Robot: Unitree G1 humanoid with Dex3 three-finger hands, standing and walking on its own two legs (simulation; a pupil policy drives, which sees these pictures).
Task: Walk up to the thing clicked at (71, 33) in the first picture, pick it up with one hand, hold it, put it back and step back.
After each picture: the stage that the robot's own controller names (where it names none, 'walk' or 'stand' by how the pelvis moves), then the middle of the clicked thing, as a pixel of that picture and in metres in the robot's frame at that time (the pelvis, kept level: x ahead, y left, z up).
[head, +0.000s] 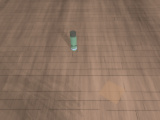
stand; (73, 41) +1.41 +0.14 -0.65
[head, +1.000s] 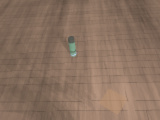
walk; (72, 46) +1.29 +0.24 -0.65
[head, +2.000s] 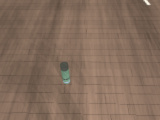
walk; (65, 73) +0.84 +0.23 -0.64
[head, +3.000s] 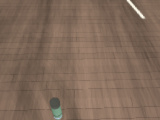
walk; (56, 109) +0.53 +0.21 -0.64
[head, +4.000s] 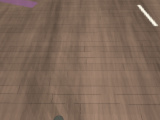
stand; out of the picture +0.42 +0.20 -0.65
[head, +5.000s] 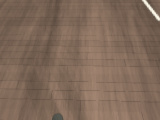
stand; out of the picture +0.39 +0.20 -0.64
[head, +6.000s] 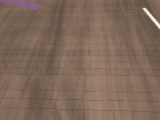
stand; out of the picture +0.37 +0.18 -0.66
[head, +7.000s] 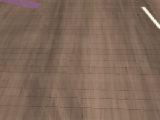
stand; out of the picture +0.39 +0.19 -0.66
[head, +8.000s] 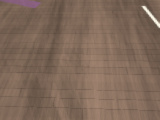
stand; out of the picture +0.37 +0.19 -0.66
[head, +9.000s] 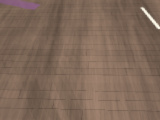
go down; out of the picture +0.37 +0.20 -0.66
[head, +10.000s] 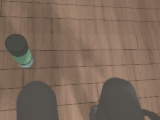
go down; (21, 53) +0.46 +0.23 -0.26
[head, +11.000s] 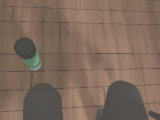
approach; (30, 56) +0.45 +0.23 -0.26
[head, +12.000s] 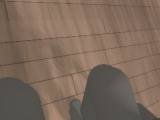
close in; out of the picture +0.43 +0.28 -0.16
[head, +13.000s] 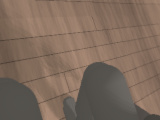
close; out of the picture +0.43 +0.28 -0.16
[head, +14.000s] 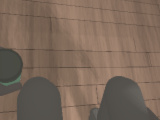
lift; (8, 72) +0.33 +0.25 -0.08
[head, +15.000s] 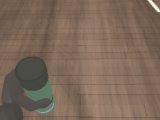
hold; (39, 90) +0.30 +0.16 +0.06
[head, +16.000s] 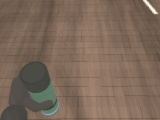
hold; (43, 93) +0.31 +0.15 +0.03
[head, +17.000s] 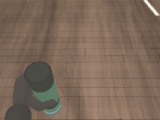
hold; (46, 92) +0.31 +0.15 +0.03
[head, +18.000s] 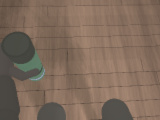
crouch; (28, 61) +0.41 +0.18 -0.03
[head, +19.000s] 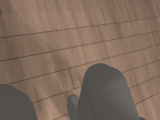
lower; out of the picture +0.44 +0.27 -0.17
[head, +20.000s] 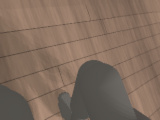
lower; out of the picture +0.44 +0.29 -0.16
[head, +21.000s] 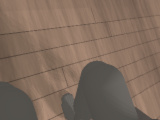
lower; out of the picture +0.43 +0.28 -0.16
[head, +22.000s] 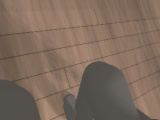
lower; out of the picture +0.42 +0.28 -0.16
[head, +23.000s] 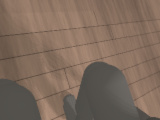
loosen; out of the picture +0.41 +0.27 -0.16
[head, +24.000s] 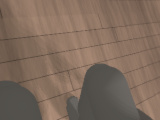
withdraw; out of the picture +0.43 +0.25 -0.17
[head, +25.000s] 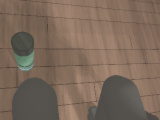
stand; (24, 54) +0.44 +0.22 -0.21
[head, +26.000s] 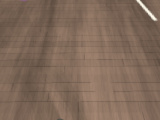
stand; out of the picture +0.37 +0.16 -0.58
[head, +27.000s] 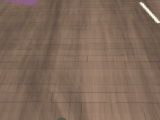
stand; out of the picture +0.40 +0.17 -0.60
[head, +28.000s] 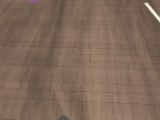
stand; out of the picture +0.39 +0.16 -0.61
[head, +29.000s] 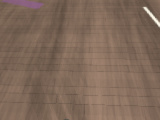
stand; out of the picture +0.40 +0.16 -0.65
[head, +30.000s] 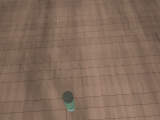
walk; (69, 102) +0.48 +0.14 -0.63
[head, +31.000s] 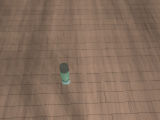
walk; (65, 74) +0.71 +0.14 -0.63
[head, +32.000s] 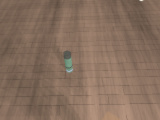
stand; (68, 62) +1.02 +0.22 -0.64
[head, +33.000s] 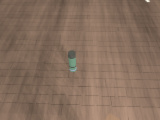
stand; (72, 61) +1.01 +0.15 -0.65
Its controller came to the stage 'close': yes
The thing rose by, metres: 0.67
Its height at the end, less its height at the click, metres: +0.00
